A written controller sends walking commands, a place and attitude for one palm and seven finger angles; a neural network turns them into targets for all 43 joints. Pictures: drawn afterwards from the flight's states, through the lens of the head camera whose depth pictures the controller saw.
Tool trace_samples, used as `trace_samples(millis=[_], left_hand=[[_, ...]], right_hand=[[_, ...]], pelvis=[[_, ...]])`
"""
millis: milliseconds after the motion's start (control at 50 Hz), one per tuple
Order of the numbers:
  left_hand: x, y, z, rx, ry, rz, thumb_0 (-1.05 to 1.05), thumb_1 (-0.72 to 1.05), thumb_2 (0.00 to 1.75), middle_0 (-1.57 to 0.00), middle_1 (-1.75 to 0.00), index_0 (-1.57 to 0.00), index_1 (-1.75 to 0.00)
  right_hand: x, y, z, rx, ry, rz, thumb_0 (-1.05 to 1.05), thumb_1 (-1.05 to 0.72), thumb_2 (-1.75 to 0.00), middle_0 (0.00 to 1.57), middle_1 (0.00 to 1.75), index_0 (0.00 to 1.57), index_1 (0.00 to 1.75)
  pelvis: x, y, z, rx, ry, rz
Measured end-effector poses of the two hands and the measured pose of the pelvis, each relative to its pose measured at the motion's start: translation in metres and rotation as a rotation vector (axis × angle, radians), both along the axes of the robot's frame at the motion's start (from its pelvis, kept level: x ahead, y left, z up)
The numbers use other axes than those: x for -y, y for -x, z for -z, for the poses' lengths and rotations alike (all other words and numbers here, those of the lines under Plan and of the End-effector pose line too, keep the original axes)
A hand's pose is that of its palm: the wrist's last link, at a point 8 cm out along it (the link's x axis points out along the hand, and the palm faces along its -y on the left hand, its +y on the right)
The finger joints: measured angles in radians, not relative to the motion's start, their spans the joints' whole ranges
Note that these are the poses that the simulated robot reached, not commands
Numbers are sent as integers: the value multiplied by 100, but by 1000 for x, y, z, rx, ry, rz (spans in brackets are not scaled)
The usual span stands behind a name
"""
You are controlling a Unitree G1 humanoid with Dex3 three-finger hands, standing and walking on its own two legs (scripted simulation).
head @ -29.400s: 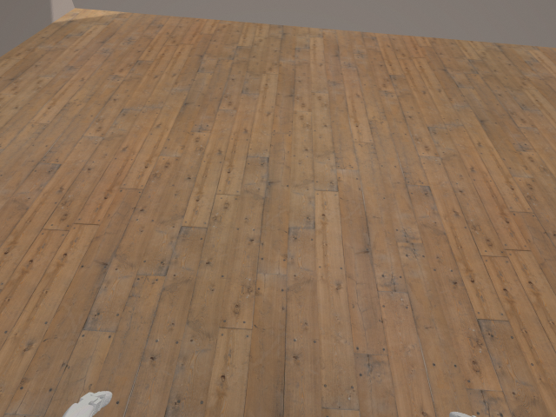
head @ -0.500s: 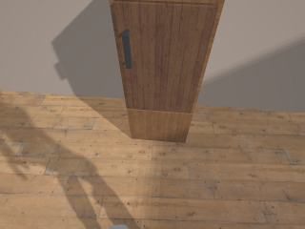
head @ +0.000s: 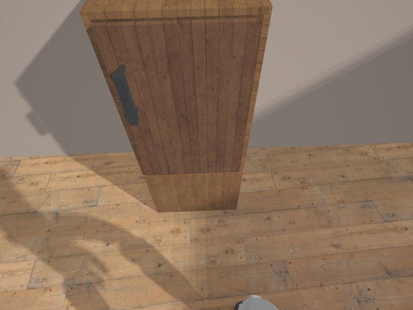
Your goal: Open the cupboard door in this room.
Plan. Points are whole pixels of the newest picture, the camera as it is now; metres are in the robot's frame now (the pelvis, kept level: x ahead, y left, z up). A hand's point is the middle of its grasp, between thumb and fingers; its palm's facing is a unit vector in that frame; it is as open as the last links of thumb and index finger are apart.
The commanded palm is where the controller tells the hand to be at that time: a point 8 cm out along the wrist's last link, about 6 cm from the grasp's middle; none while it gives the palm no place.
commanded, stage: come to a stop and stand still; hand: left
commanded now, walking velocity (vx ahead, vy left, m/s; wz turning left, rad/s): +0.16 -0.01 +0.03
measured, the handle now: (128, 96) +0.61 +0.22 +0.05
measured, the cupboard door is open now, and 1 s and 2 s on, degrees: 0 0 0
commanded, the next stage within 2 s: look again from close up in 1.50 s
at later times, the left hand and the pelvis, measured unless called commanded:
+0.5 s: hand out of the picture +0.11 +0.20 -0.18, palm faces +0.11 -0.97 -0.20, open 7.4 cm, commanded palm none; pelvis +0.07 +0.01 +0.00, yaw +3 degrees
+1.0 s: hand out of the picture +0.07 +0.17 -0.16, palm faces +0.01 -0.97 -0.23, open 7.4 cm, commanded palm none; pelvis +0.01 -0.02 +0.01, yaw +1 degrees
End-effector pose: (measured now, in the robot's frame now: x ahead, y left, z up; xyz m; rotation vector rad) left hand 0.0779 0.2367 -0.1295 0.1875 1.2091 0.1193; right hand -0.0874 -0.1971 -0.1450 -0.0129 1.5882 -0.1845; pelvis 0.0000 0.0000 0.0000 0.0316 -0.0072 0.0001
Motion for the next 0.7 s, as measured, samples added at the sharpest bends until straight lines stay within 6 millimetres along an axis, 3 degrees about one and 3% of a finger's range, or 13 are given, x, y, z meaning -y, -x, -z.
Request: trace_samples(millis=[40,100,160,280,420,520,620,700], left_hand=[[10,-25,5,40,-17,11,0,91,90,-20,-30,-19,-30],[24,-40,4,56,-13,-4,0,91,90,-20,-30,-19,-30],[33,-42,-1,30,-9,-44,-1,91,90,-20,-30,-20,-30],[29,-43,-5,-21,-23,-66,-1,93,90,-20,-30,-20,-30],[7,-30,7,-65,-2,-114,0,91,90,-20,-30,-20,-30],[-20,-16,25,-98,18,-143,0,91,90,-20,-30,-20,-30],[-35,2,18,-147,20,-146,0,91,90,-20,-30,-20,-30],[-40,17,13,-184,18,-130,0,91,90,-20,-30,-20,-30]], right_hand=[[9,-8,11,-34,-18,9,1,-91,-90,20,30,20,30],[26,-38,14,-30,-14,-9,1,-91,-90,20,30,20,30],[41,-84,9,39,14,-43,1,-91,-90,20,30,20,30],[54,-171,1,185,59,-99,1,-91,-90,19,30,20,30],[42,-236,-10,300,103,-173,0,-91,-90,19,30,20,30],[18,-250,-19,355,135,-211,0,-91,-90,19,30,20,30],[0,-238,-32,349,143,-215,0,-91,-90,20,30,20,30],[-1,-226,-36,347,151,-189,0,-92,-90,20,30,20,30]], pelvis=[[12,-16,10,1,-1,-1],[21,-30,9,13,11,-13],[25,-43,1,13,20,-19],[24,-62,-7,-3,28,-22],[4,-67,-4,-3,37,-34],[-16,-64,2,6,39,-44],[-25,-58,-9,-3,59,-33],[-27,-52,-14,-18,61,-16]])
